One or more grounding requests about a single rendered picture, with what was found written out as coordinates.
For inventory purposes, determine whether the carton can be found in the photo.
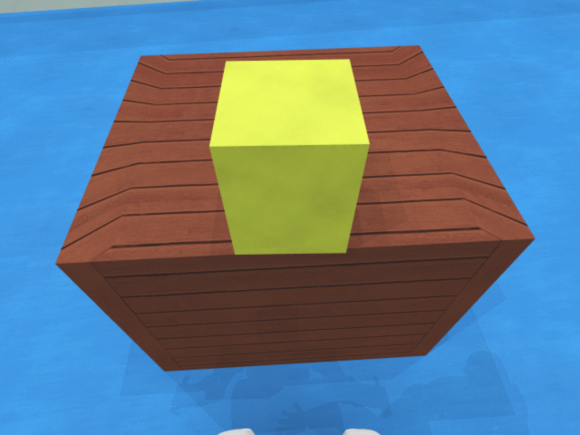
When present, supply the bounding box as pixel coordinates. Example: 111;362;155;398
209;59;370;255

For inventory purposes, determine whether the pedestal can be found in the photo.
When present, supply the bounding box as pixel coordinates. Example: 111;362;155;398
55;45;535;372

